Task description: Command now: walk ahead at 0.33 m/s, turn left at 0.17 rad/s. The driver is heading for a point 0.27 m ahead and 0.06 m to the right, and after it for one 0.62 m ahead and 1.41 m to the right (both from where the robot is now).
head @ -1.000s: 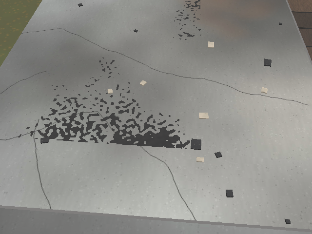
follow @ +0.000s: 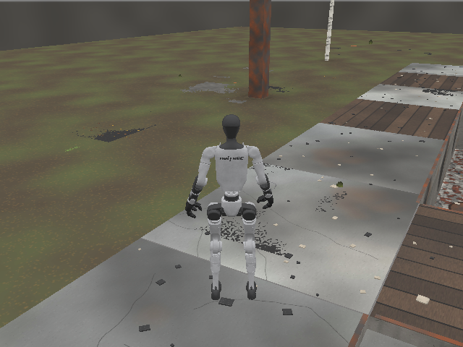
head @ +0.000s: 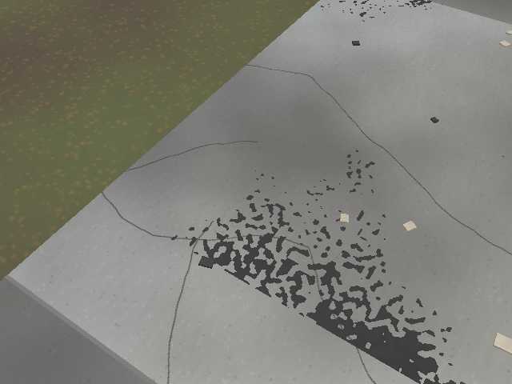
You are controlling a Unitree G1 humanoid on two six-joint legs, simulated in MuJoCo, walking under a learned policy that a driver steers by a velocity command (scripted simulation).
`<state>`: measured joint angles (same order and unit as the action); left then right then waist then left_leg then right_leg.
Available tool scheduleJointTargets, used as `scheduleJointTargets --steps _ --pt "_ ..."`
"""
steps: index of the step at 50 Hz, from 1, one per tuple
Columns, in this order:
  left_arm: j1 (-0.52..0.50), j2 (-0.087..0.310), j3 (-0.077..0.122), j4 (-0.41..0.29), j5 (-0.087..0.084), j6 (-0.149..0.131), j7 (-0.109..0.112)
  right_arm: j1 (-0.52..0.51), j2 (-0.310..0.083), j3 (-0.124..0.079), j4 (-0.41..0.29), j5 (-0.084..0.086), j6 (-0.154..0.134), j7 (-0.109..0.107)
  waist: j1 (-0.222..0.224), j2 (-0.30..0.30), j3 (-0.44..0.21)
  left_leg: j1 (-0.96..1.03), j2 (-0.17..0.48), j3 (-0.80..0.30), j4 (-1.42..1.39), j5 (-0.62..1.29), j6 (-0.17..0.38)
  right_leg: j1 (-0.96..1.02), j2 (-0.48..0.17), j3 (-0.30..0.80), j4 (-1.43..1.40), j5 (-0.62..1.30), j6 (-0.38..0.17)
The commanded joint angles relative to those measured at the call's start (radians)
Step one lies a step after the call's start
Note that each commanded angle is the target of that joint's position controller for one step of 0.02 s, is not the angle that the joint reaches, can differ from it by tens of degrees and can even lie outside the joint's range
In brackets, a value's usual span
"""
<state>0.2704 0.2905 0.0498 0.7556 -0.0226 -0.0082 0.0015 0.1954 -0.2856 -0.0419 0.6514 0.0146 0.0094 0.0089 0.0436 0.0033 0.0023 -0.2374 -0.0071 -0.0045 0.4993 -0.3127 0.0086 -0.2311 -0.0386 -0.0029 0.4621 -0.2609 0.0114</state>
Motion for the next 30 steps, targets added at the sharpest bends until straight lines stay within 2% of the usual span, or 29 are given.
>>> scheduleJointTargets --steps 1,2,3,4,5,6,7,9,11,13,16,18,19,20,21,22,23,24,25,26,28,30 --pt "-0.097 0.040 -0.004 -0.079 0.021 -0.039 -0.019 0.206 -0.146 -0.045 -0.004 -0.002 -0.027 -0.016 -0.123 0.028 -0.095 0.417 0.172 -0.225 -0.175 0.020 0.089 -0.295 -0.056 0.057 0.144 -0.154 -0.068" --pt "-0.155 0.050 -0.002 -0.143 0.012 -0.057 -0.016 0.235 -0.271 -0.077 0.001 -0.016 -0.029 -0.008 -0.137 0.254 -0.043 0.387 0.356 -0.540 -0.274 -0.182 0.231 -0.515 0.040 -0.038 0.334 -0.275 -0.023" --pt "-0.186 0.139 0.025 -0.145 -0.003 -0.069 -0.010 0.232 -0.221 -0.067 0.002 -0.018 -0.048 -0.005 -0.156 0.178 0.035 0.344 0.381 -0.606 -0.313 -0.255 0.293 -0.603 -0.011 0.031 0.505 -0.305 -0.018" --pt "-0.158 0.159 0.035 -0.132 -0.012 -0.075 -0.016 0.207 -0.166 -0.048 0.004 -0.016 -0.064 -0.005 -0.127 0.165 0.074 0.340 0.347 -0.546 -0.318 -0.271 0.276 -0.649 -0.039 0.057 0.562 -0.226 -0.030" --pt "-0.133 0.145 0.035 -0.110 -0.008 -0.078 -0.020 0.184 -0.144 -0.041 0.000 -0.013 -0.075 -0.005 -0.111 0.153 0.083 0.337 0.306 -0.477 -0.329 -0.226 0.251 -0.658 -0.056 0.056 0.576 -0.153 -0.037" --pt "-0.132 0.140 0.035 -0.106 -0.001 -0.080 -0.025 0.159 -0.133 -0.037 0.003 -0.008 -0.078 -0.006 -0.101 0.138 0.099 0.344 0.291 -0.416 -0.341 -0.122 0.234 -0.681 -0.068 0.057 0.565 -0.080 -0.033" --pt "-0.136 0.127 0.033 -0.098 0.005 -0.079 -0.030 0.138 -0.121 -0.031 -0.001 -0.016 -0.077 -0.010 -0.091 0.125 0.103 0.317 0.268 -0.333 -0.343 0.079 0.213 -0.647 -0.075 0.053 0.548 -0.025 -0.024" --pt "-0.123 0.083 0.020 -0.087 0.012 -0.074 -0.039 0.104 -0.119 -0.031 -0.002 -0.027 -0.073 -0.019 -0.073 0.107 0.069 0.258 0.219 -0.164 -0.317 0.468 0.187 -0.545 -0.053 0.013 0.491 0.058 0.010" --pt "-0.139 0.042 0.003 -0.088 0.012 -0.067 -0.045 0.090 -0.124 -0.033 0.008 -0.029 -0.065 -0.027 -0.077 0.100 0.049 0.180 0.174 -0.033 -0.297 0.606 0.160 -0.415 -0.030 -0.016 0.364 0.148 0.029" --pt "-0.192 0.027 -0.007 -0.110 0.011 -0.062 -0.052 0.116 -0.146 -0.039 0.030 -0.027 -0.062 -0.032 -0.100 0.106 0.048 0.135 0.170 0.018 -0.281 0.636 0.150 -0.320 -0.005 -0.032 0.240 0.238 0.024" --pt "-0.207 0.073 0.008 -0.138 0.009 -0.055 -0.067 0.112 -0.178 -0.051 0.046 -0.010 -0.055 -0.041 -0.086 0.113 0.032 0.167 0.217 0.023 -0.218 0.678 0.137 -0.272 0.017 -0.024 0.163 0.253 -0.010" --pt "-0.150 0.111 0.027 -0.138 0.017 -0.053 -0.074 0.080 -0.190 -0.058 0.041 0.003 -0.048 -0.051 -0.044 0.110 -0.005 0.194 0.229 0.030 -0.106 0.791 0.114 -0.208 0.045 -0.036 0.134 0.195 -0.044" --pt "-0.070 0.134 0.043 -0.119 0.020 -0.052 -0.073 0.065 -0.188 -0.058 0.036 0.005 -0.042 -0.057 -0.001 0.093 -0.048 0.187 0.209 0.049 0.011 0.843 0.093 -0.112 0.076 -0.054 0.093 0.209 -0.066" --pt "0.013 0.171 0.063 -0.101 0.022 -0.052 -0.062 0.078 -0.168 -0.052 0.031 0.000 -0.040 -0.060 0.037 0.050 -0.101 0.144 0.157 0.083 0.186 0.805 0.055 0.023 0.102 -0.051 0.039 0.289 -0.095" --pt "0.090 0.251 0.081 -0.110 0.022 -0.046 -0.041 0.122 -0.129 -0.036 0.007 -0.033 -0.045 -0.059 0.048 -0.122 -0.203 -0.053 0.078 0.111 0.503 0.410 -0.010 0.263 -0.088 0.201 0.039 0.657 -0.173" --pt "0.045 0.307 0.076 -0.142 0.041 -0.048 -0.037 0.264 -0.040 -0.004 -0.008 -0.051 -0.052 -0.041 -0.058 -0.290 -0.368 -0.348 -0.107 -0.001 0.832 -0.406 -0.065 0.510 -0.357 0.674 0.007 0.785 -0.415" --pt "0.032 0.225 0.067 -0.164 0.024 -0.036 -0.035 0.202 -0.148 -0.024 0.017 -0.029 -0.054 -0.026 0.020 -0.142 -0.414 -0.359 -0.050 -0.134 0.897 -0.341 -0.059 0.456 -0.309 0.649 -0.072 0.518 -0.402" --pt "-0.033 0.188 0.055 -0.171 0.016 -0.032 -0.031 0.112 -0.168 -0.032 -0.010 0.001 -0.049 -0.023 0.011 -0.109 -0.262 -0.420 -0.017 -0.111 0.879 -0.256 -0.045 0.333 -0.261 0.534 -0.104 0.343 -0.354" --pt "-0.074 0.161 0.048 -0.172 0.006 -0.022 -0.024 0.077 -0.159 -0.031 -0.012 -0.007 -0.042 -0.032 -0.010 -0.025 -0.170 -0.421 0.021 -0.098 0.811 -0.192 -0.045 0.204 -0.213 0.468 -0.136 0.208 -0.302" --pt "-0.111 0.148 0.042 -0.181 0.005 -0.013 -0.018 0.054 -0.163 -0.036 -0.017 -0.018 -0.030 -0.043 -0.028 -0.025 -0.102 -0.387 0.042 -0.097 0.736 -0.146 -0.048 0.075 -0.181 0.422 -0.163 0.159 -0.277" --pt "-0.157 0.158 0.047 -0.193 0.030 -0.005 -0.011 0.084 -0.137 -0.033 -0.012 -0.026 -0.015 -0.047 -0.071 -0.087 -0.065 -0.268 0.033 -0.076 0.625 -0.100 -0.058 -0.094 -0.118 0.358 -0.195 0.165 -0.260" --pt "-0.153 0.170 0.054 -0.191 0.032 -0.002 -0.002 0.095 -0.111 -0.026 -0.004 -0.032 -0.015 -0.055 -0.071 -0.109 -0.086 -0.236 0.018 -0.065 0.524 -0.091 -0.078 -0.117 -0.101 0.328 -0.182 0.248 -0.269"
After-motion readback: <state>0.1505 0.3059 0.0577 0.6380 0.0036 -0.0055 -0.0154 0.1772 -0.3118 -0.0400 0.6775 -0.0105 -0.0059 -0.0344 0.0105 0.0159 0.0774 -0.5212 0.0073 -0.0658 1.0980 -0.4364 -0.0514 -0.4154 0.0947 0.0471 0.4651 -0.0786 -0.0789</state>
